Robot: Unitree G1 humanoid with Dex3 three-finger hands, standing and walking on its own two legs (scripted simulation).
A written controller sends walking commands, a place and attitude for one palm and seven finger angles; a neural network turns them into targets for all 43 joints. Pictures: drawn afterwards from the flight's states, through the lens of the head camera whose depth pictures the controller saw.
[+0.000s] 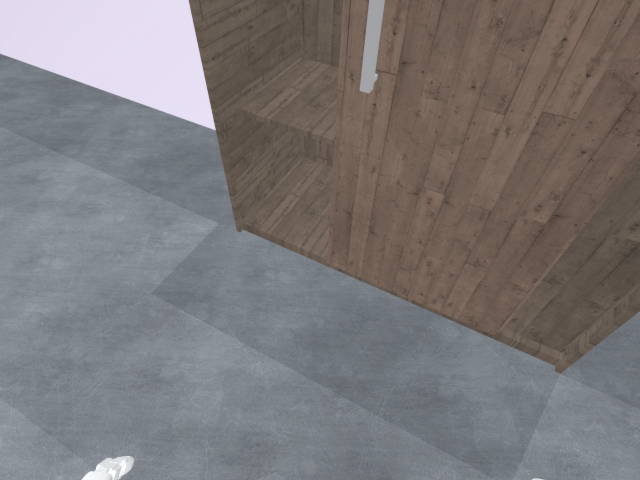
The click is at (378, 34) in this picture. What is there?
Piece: wardrobe's sliding door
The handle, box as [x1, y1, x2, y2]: [360, 0, 384, 92]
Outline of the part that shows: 384,0 369,0 360,82 360,90 365,92 369,92 372,89 373,82 377,77 377,74 374,72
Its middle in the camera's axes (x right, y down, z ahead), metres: +0.11 -0.41 +0.80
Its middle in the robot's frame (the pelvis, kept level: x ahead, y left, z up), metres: +0.90 -0.05 +0.14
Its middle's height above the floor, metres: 0.91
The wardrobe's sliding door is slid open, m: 0.41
